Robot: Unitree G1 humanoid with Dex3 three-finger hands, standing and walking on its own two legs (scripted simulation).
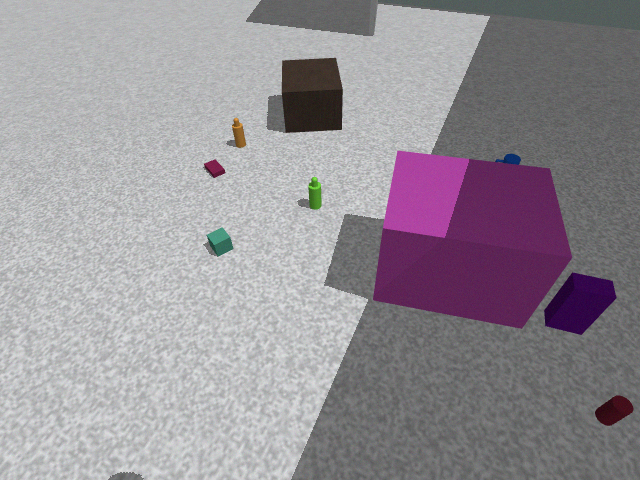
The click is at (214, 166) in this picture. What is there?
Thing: flat box
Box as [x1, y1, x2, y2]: [204, 160, 224, 177]
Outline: 204,164 207,170 214,177 224,173 224,169 215,160 212,160
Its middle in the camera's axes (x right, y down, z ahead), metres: -0.55 -0.37 +2.06
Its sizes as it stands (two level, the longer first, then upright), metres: 0.111 0.066 0.026
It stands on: the floor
